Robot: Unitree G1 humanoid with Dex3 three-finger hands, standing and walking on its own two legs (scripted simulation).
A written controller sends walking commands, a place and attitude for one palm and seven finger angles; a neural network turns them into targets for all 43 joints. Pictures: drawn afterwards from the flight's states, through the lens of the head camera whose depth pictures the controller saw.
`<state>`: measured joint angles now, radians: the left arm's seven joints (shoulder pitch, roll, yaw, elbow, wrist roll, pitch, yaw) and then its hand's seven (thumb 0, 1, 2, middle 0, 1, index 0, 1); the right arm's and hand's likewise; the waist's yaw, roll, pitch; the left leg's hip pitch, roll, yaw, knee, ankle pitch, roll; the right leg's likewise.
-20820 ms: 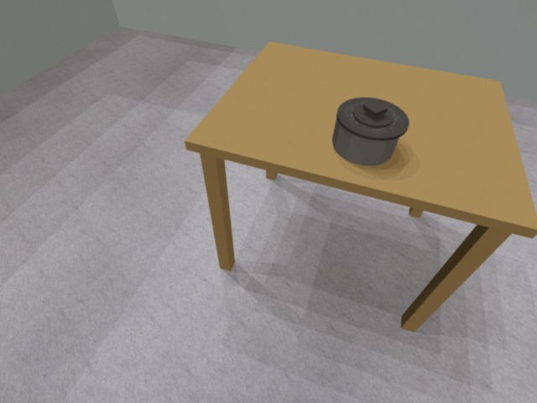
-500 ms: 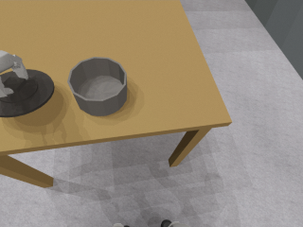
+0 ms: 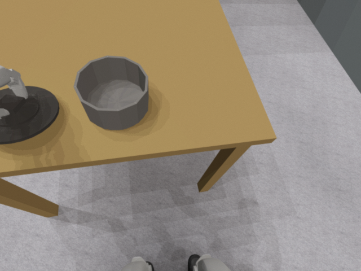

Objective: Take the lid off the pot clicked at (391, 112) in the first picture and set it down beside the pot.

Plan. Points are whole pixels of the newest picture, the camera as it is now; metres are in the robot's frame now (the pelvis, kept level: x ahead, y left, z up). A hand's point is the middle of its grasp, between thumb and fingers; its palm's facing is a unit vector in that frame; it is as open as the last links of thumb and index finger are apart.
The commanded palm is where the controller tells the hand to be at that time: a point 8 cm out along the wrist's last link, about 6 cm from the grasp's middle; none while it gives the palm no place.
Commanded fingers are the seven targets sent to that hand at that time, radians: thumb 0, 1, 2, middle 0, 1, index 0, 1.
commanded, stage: lower the lid onto the table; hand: left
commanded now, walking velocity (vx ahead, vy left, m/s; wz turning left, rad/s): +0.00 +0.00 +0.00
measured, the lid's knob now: (10, 103) +0.48 +0.35 +0.01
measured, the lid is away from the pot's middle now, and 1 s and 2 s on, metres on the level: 0.22 0.23 0.23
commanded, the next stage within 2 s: open the fingers wide in 0.40 s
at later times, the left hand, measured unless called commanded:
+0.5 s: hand (0, 105) +0.47 +0.36 +0.02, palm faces -0.49 -0.13 -0.86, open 7.7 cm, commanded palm +0.49 +0.35 +0.07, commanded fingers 0.00 0.68 0.96 -0.89 -1.15 -0.75 -1.02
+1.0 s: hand out of the picture +0.46 +0.36 +0.02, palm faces -0.47 -0.14 -0.87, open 7.8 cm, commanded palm +0.49 +0.35 +0.07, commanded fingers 0.00 0.29 0.65 -0.51 -1.03 -0.46 -0.98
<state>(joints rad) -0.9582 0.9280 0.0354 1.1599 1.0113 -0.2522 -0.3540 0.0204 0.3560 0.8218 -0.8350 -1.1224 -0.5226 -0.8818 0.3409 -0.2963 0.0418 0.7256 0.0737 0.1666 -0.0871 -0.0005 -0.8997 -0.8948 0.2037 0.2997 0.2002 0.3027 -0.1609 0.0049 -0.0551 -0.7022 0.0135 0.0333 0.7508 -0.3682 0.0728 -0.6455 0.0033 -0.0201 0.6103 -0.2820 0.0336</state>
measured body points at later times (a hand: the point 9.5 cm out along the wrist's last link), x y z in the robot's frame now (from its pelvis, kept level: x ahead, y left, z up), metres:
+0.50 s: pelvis -0.01 +0.01 -0.01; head +0.14 +0.04 +0.41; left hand +0.49 +0.36 +0.07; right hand -0.04 -0.27 -0.12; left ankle -0.02 +0.07 -0.71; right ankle +0.00 -0.16 -0.71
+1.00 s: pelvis -0.01 +0.01 -0.02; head +0.12 +0.05 +0.41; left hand +0.48 +0.36 +0.07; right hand -0.01 -0.26 -0.12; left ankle -0.02 +0.07 -0.71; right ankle +0.00 -0.16 -0.71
